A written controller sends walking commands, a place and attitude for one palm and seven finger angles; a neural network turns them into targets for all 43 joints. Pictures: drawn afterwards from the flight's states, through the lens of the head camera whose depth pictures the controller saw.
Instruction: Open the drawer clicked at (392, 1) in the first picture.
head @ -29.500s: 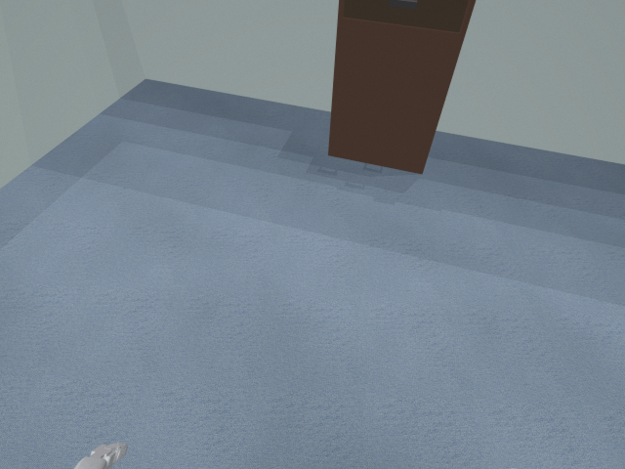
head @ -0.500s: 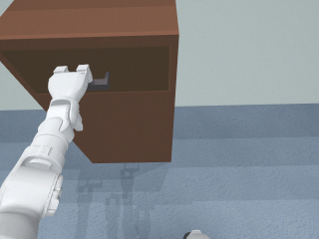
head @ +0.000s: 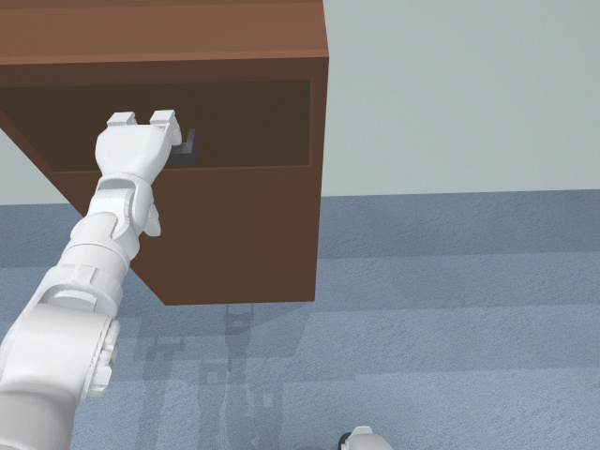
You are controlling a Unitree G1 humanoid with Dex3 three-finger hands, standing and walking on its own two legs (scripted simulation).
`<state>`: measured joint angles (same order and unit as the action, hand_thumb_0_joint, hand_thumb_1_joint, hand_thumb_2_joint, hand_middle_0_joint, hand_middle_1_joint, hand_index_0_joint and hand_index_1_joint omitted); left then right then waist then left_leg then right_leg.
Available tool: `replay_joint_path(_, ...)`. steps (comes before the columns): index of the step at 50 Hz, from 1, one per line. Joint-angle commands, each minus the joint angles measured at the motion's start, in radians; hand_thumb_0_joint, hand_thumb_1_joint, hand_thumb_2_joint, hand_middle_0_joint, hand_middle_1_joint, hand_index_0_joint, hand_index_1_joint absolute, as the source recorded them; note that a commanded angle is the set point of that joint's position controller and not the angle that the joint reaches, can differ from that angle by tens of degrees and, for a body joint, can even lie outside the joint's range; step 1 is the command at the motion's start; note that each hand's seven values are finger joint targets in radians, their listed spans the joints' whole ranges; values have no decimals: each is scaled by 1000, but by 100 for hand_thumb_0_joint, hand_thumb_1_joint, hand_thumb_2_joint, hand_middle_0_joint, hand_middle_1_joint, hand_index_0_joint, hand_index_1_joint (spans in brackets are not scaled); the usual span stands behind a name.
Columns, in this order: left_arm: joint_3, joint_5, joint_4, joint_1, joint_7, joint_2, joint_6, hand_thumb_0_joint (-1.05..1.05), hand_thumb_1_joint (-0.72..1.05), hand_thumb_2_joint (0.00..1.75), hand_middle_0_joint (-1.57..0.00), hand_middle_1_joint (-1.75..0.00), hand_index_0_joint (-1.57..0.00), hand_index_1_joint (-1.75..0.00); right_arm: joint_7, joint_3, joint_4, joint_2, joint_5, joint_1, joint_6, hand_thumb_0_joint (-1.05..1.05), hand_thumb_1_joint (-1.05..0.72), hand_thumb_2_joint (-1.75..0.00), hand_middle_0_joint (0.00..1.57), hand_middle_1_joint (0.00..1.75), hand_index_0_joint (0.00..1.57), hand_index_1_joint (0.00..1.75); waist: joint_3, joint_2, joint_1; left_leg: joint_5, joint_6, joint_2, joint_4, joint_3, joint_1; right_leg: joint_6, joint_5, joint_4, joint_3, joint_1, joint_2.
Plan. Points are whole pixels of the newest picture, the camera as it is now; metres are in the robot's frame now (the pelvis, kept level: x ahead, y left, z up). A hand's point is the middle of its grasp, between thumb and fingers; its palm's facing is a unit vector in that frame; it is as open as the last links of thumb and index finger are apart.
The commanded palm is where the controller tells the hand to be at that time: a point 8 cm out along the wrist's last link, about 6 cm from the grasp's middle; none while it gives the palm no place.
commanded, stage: lower the fingers behind the handle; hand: left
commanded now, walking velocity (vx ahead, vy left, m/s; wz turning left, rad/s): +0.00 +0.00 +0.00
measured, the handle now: (163, 144) +0.56 +0.21 +0.05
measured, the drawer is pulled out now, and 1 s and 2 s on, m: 0.00 0.00 0.00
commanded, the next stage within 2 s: lift the fingers back up to retry in 0.66 s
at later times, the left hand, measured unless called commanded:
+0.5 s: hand (149, 176) +0.48 +0.21 +0.06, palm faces +0.02 +0.03 -1.00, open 14.0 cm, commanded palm +0.46 +0.23 +0.07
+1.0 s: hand (148, 173) +0.48 +0.21 +0.06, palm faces -0.03 +0.02 -1.00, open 13.9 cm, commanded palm +0.46 +0.22 +0.11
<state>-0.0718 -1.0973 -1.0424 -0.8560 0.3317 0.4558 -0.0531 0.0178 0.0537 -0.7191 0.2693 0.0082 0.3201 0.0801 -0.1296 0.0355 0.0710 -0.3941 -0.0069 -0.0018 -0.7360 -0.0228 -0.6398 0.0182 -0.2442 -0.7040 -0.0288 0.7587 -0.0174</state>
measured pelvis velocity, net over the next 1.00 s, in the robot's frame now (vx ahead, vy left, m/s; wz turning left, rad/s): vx -0.03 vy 0.00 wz -0.01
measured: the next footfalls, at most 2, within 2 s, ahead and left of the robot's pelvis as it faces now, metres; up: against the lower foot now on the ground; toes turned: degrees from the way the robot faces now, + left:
none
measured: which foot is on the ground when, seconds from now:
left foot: down 0.00-1.00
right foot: down 0.00-1.00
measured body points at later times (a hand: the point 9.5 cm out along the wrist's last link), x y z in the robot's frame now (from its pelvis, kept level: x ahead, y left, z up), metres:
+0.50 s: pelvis -0.03 +0.00 -0.02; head +0.07 -0.01 +0.42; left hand +0.47 +0.21 +0.11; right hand +0.00 -0.28 -0.15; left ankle -0.03 +0.12 -0.71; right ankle +0.05 -0.13 -0.71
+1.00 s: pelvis -0.03 +0.00 -0.01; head +0.07 -0.01 +0.42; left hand +0.48 +0.21 +0.12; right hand -0.01 -0.27 -0.15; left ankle -0.03 +0.12 -0.71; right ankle +0.05 -0.13 -0.71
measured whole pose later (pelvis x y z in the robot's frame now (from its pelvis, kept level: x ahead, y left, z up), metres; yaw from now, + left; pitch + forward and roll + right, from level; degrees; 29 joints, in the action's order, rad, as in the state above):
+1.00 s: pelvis -0.03 +0.00 -0.01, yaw +0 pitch +19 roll +1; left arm -0.06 -1.07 -1.06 -0.95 0.22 0.53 -0.05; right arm 0.06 0.02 -0.67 0.28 -0.01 0.36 0.06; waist -0.12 0.04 0.11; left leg -0.40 -0.02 0.00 -0.84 -0.04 -0.76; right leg 0.03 -0.23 -0.78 -0.05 0.87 -0.02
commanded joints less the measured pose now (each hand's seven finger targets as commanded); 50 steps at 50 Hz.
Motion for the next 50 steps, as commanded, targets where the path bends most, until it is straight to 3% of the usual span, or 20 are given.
replay_joint_path(1, 53, 0, 13, -314, -27, 257, 65, 0, -50, 30, -30, -120, -30, -120, 20, 36, 68, 162, -4, 96, -15, 0, -90, -90, 20, 30, 20, 30, -277, -93, 28, 198, -29, 43, 89, -27, 7, -41, 157, 63, 40, -305, 39)
replay_joint_path(2, 35, 3, 29, -333, -35, 239, 65, 0, -50, 30, -30, -120, -30, -120, 22, 37, 76, 159, -5, 97, -17, 0, -90, -90, 20, 30, 20, 30, -277, -84, 36, 186, -30, 43, 88, -30, 6, -38, 149, 67, 36, -299, 38)
replay_joint_path(5, 62, 2, 17, -299, -62, 278, 58, 0, -50, 30, -30, -120, -30, -120, 27, 33, 86, 167, -8, 96, -14, 0, -90, -90, 20, 30, 20, 30, -281, -113, 25, 165, -32, 45, 79, -30, -17, -40, 133, 60, 33, -305, 38)
replay_joint_path(8, 21, 3, -11, -266, -83, 238, 50, 0, -50, 30, -30, -120, -30, -120, 36, 28, 98, 162, -11, 97, -20, 0, -90, -90, 20, 30, 20, 30, -236, -124, 35, 113, -32, 44, 73, -35, -50, -36, 87, 60, 34, -268, 35)
replay_joint_path(10, 55, 7, 15, -273, -91, 280, 33, 0, -50, 30, -30, -120, -30, -120, 36, 30, 103, 168, -10, 104, -21, 0, -90, -90, 20, 30, 20, 30, -267, -114, 26, 116, -33, 45, 59, -34, -56, -38, 90, 48, 29, -271, 36)
replay_joint_path(13, 11, 0, -1, -228, -96, 221, 26, 0, -50, 30, -30, -120, -30, -120, 39, 29, 111, 160, -11, 112, -28, 0, -90, -90, 20, 30, 20, 30, -250, -103, 29, 100, -31, 42, 45, -36, -65, -40, 69, 35, 34, -227, 36)
replay_joint_path(15, 27, 3, 22, -287, -94, 251, 22, 0, -50, 30, -30, -120, -30, -120, 39, 32, 113, 166, -15, 115, -30, 0, -90, -90, 20, 30, 20, 30, -252, -107, 44, 66, -33, 41, 38, -32, -77, -39, 31, 35, 32, -201, 37)
replay_joint_path(22, 35, 3, 3, -348, -84, 294, 48, 0, -50, 30, -30, -120, -30, -120, 43, 25, 108, 172, -19, 135, -37, 0, -90, -90, 20, 30, 20, 30, -273, -89, 57, 29, -33, 41, 23, -23, -107, -34, -13, 17, 29, -174, 34)
replay_joint_path(24, 24, 8, 1, -351, -87, 272, 52, 0, -50, 30, -30, -120, -30, -120, 42, 26, 110, 169, -18, 142, -40, 0, -90, -90, 20, 30, 20, 30, -281, -80, 58, 33, -34, 41, 21, -23, -98, -35, -14, 16, 33, -166, 35)
replay_joint_path(25, 46, 10, 10, -363, -89, 302, 51, 0, -50, 30, -30, -120, -30, -120, 41, 26, 110, 173, -18, 140, -40, 0, -90, -90, 20, 30, 20, 30, -296, -87, 53, 31, -36, 42, 15, -24, -103, -35, -14, 15, 28, -176, 36)
replay_joint_path(28, 9, 7, -28, -365, -94, 267, 61, 0, -50, 30, -30, -120, -30, -120, 48, 20, 110, 170, -23, 137, -43, 0, -90, -90, 20, 30, 20, 30, -243, -94, 68, -12, -35, 40, 23, -19, -120, -33, -65, 20, 37, -134, 35)
replay_joint_path(30, 37, 12, -10, -394, -98, 300, 55, 0, -50, 30, -30, -120, -30, -120, 45, 23, 108, 177, -21, 146, -43, 0, -90, -90, 20, 30, 20, 30, -275, -90, 65, 0, -37, 39, 17, -16, -114, -35, -51, 13, 33, -141, 36)
replay_joint_path(33, 3, 10, -40, -374, -110, 267, 58, 0, -50, 30, -30, -120, -30, -120, 50, 16, 114, 172, -24, 147, -44, 0, -90, -90, 20, 30, 20, 30, -252, -102, 71, -7, -36, 40, 18, -15, -129, -33, -58, 11, 38, -132, 36)
replay_joint_path(37, 33, 12, -32, -378, -116, 306, 50, 0, -50, 30, -30, -120, -30, -120, 49, 16, 113, 178, -24, 154, -44, 0, -90, -90, 20, 30, 20, 30, -272, -93, 64, -24, -36, 39, 13, -13, -139, -33, -73, 4, 34, -130, 36)
replay_joint_path(38, 6, 11, -42, -364, -119, 271, 50, 0, -50, 30, -30, -120, -30, -120, 52, 15, 119, 172, -25, 149, -46, 0, -90, -90, 20, 30, 20, 30, -257, -93, 66, -25, -36, 40, 14, -14, -138, -34, -77, 6, 36, -123, 36)
replay_joint_path(40, 33, 17, 20, -410, -117, 296, 38, 0, -50, 30, -30, -120, -30, -120, 47, 23, 120, 171, -23, 157, -46, 0, -90, -90, 20, 30, 20, 30, -311, -82, 64, 5, -38, 38, 14, -12, -103, -34, -46, 6, 33, -149, 39)
replay_joint_path(43, 30, 16, 46, -421, -114, 296, 36, 0, -50, 30, -30, -120, -30, -120, 50, 20, 121, 163, -22, 154, -46, 0, -90, -90, 20, 30, 20, 30, -326, -48, 55, 16, -35, 38, 29, -10, -75, -32, -42, 14, 34, -171, 37)
replay_joint_path(45, 63, 24, 80, -459, -111, 336, 28, 0, -50, 30, -30, -120, -30, -120, 50, 21, 121, 167, -23, 155, -43, 0, -90, -90, 20, 30, 20, 30, -348, -68, 56, 26, -38, 36, 35, -3, -63, -32, -28, 22, 30, -197, 40)
replay_joint_path(48, 61, 23, 99, -466, -104, 330, 21, 0, -50, 30, -30, -120, -30, -120, 53, 21, 117, 161, -23, 145, -45, 0, -90, -90, 20, 30, 20, 30, -336, -51, 54, 48, -37, 34, 53, -1, -30, -31, -13, 37, 31, -215, 39)
replay_joint_path(50, 98, 28, 142, -486, -99, 375, 7, 0, -50, 30, -30, -120, -30, -120, 55, 23, 117, 163, -21, 141, -43, 0, -90, -90, 20, 30, 20, 30, -384, -47, 43, 79, -37, 36, 60, -2, -4, -31, 17, 43, 24, -259, 39)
